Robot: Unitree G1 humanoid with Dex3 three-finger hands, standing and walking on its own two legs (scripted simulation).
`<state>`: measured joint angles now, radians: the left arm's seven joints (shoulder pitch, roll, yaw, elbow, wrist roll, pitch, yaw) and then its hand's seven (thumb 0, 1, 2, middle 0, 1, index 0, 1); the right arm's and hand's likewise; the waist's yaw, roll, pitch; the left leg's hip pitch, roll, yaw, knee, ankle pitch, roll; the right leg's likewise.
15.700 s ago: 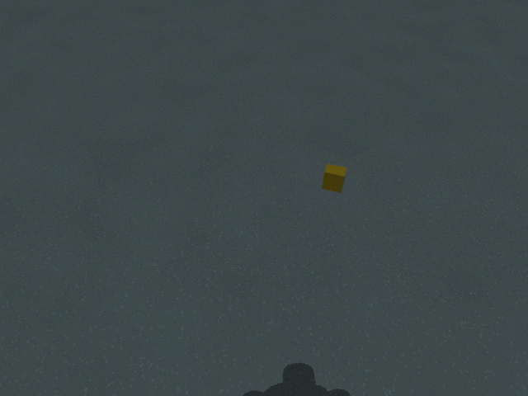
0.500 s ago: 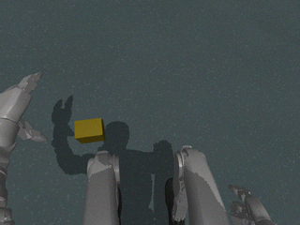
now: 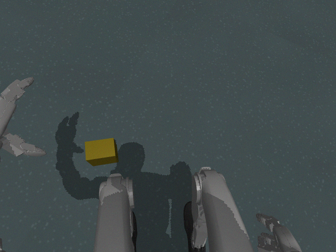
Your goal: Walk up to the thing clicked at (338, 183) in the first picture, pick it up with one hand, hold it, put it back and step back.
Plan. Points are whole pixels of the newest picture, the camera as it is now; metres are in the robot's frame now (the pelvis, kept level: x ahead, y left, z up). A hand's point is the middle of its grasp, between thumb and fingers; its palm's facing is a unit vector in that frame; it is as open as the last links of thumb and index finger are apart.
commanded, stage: go down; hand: left
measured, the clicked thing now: (102, 152) +0.43 +0.21 -0.41
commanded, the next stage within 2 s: approach in 1.64 s
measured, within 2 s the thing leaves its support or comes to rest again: neither
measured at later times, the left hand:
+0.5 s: hand (10, 126) +0.41 +0.34 -0.04, palm faces -0.14 -0.66 -0.74, open 16.1 cm
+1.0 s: hand out of the picture +0.40 +0.37 -0.05, palm faces -0.12 -0.75 -0.65, open 16.6 cm
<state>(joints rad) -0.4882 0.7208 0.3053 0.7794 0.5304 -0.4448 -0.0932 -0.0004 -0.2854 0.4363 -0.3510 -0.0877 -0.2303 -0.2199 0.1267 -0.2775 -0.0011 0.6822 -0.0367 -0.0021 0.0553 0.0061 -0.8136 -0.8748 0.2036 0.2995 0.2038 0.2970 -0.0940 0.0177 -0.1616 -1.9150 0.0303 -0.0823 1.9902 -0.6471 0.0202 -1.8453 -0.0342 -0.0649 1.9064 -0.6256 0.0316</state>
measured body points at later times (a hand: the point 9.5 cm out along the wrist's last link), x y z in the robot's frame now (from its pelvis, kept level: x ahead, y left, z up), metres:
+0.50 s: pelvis +0.00 +0.00 -0.01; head +0.19 +0.05 +0.40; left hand +0.41 +0.38 +0.00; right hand +0.12 -0.28 -0.12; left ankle +0.09 +0.11 -0.43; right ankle +0.10 -0.14 -0.43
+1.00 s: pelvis -0.01 +0.00 -0.04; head +0.20 +0.06 +0.36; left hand +0.40 +0.41 -0.02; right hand +0.14 -0.29 -0.15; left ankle +0.08 +0.11 -0.43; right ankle +0.10 -0.14 -0.43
